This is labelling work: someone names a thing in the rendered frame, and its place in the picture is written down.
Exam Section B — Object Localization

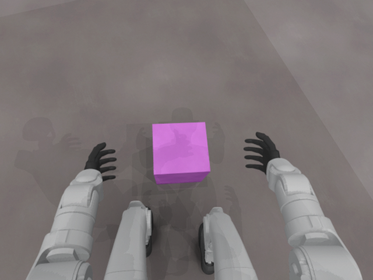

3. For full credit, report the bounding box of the robot right upper arm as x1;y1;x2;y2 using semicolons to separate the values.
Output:
288;246;361;280

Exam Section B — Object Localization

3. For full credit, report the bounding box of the robot left upper arm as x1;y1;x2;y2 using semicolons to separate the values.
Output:
27;260;93;280

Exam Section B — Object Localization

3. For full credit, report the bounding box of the robot left thigh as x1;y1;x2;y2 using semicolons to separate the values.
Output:
104;206;152;280

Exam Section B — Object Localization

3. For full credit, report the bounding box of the robot left hand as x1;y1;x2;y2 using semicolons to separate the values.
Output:
84;142;117;181

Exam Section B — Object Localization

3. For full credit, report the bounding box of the robot right hand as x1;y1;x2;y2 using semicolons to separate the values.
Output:
244;132;280;174

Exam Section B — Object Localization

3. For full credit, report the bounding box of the right robot foot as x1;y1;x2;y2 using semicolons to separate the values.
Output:
199;223;214;275

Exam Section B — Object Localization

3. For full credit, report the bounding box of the right robot forearm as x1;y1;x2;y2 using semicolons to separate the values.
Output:
266;158;363;280

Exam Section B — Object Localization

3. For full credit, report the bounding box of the carton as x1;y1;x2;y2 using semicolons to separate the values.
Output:
152;122;210;184

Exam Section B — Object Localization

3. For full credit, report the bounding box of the left robot forearm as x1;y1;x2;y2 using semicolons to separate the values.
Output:
26;169;104;280

